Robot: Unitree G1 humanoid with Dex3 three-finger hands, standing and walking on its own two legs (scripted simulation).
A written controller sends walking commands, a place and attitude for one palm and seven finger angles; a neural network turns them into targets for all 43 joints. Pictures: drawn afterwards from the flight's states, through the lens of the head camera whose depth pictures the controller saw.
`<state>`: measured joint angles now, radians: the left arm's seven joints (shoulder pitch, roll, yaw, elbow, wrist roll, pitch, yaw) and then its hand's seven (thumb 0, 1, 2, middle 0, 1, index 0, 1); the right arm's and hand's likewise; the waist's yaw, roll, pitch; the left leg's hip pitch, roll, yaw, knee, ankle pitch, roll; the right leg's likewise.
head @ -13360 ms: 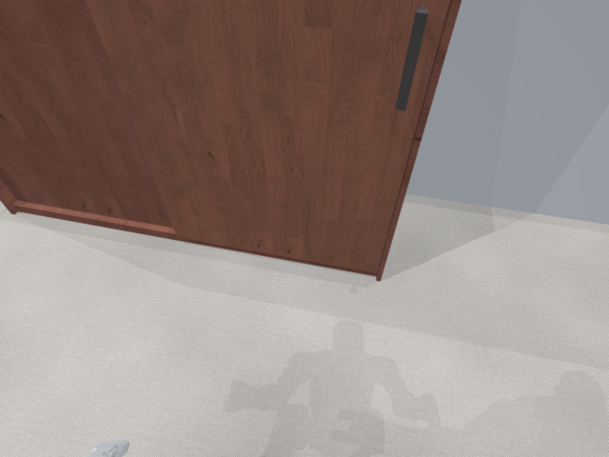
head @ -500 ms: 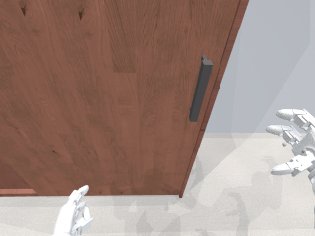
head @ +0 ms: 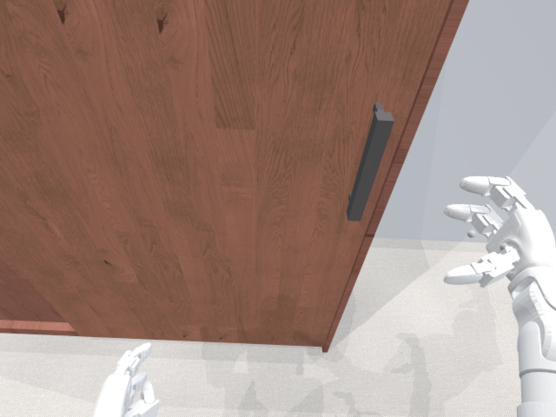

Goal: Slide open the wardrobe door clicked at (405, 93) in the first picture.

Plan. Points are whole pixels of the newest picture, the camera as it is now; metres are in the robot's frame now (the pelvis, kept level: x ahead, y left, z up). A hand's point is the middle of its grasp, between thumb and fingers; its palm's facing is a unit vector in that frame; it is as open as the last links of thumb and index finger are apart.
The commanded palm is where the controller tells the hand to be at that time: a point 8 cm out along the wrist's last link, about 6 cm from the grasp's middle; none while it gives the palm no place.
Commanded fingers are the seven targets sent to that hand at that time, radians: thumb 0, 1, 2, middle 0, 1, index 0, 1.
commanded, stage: move the hooked fingers beside the handle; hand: right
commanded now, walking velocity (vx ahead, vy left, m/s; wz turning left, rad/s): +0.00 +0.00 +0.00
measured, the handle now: (364, 165) +0.48 -0.11 +0.13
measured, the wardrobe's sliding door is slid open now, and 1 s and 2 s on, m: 0.00 0.00 0.00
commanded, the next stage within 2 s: feel for the door with the fingertips in 1.72 s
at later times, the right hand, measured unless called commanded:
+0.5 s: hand (446, 213) +0.38 -0.21 +0.14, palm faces +0.03 +1.00 +0.00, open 14.0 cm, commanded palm +0.36 -0.26 +0.14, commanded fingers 0.00 0.50 -0.30 0.30 1.20 0.30 1.20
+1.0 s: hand (417, 188) +0.43 -0.19 +0.13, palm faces +0.00 +1.00 +0.02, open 14.0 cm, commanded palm +0.40 -0.24 +0.14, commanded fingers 0.00 0.50 -0.30 0.30 1.20 0.30 1.20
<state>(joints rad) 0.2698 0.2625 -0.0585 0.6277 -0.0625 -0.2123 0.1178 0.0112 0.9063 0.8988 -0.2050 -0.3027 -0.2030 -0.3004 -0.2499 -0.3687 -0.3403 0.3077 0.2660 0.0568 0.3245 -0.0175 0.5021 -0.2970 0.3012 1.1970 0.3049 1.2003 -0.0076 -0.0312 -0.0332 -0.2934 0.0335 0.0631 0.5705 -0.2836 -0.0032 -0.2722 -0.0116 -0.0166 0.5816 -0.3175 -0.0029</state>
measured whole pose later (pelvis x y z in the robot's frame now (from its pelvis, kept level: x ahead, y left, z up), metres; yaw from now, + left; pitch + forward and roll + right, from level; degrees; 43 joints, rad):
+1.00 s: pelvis +0.00 -0.01 +0.00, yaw +1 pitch +5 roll +0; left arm 0.35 0.26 -0.04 0.66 -0.05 -0.09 0.07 0.01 0.91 0.90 -0.20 -0.30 -0.20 -0.30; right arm -0.62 -0.35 -0.29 0.76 0.18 -0.08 0.21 -0.02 0.50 -0.30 0.30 1.20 0.30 1.20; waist 0.06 -0.01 -0.06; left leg -0.41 0.03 0.04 0.61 -0.28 -0.01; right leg -0.39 -0.02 -0.03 0.63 -0.33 -0.01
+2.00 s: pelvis +0.00 +0.00 +0.00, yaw +1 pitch +5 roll +0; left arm 0.32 0.27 -0.02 0.65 -0.06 -0.07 0.06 0.01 0.91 0.90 -0.20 -0.30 -0.20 -0.30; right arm -0.59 -0.30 -0.23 0.69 0.19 -0.08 0.17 -0.02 0.50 -0.30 0.30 1.20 0.30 1.20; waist 0.04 -0.02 -0.06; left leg -0.40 0.03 0.05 0.61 -0.29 0.00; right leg -0.38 -0.02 -0.02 0.63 -0.33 0.00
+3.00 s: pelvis -0.01 +0.00 -0.01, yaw +1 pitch +6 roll +0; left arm 0.35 0.25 -0.03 0.66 -0.05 -0.08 0.04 0.01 0.91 0.90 -0.20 -0.30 -0.20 -0.30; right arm -0.68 -0.28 -0.21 0.81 0.16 -0.14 0.10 -0.02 0.50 -0.30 0.31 1.22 0.32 1.21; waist 0.06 -0.02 -0.06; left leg -0.45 0.03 0.04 0.63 -0.28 -0.01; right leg -0.42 -0.02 -0.03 0.66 -0.33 -0.01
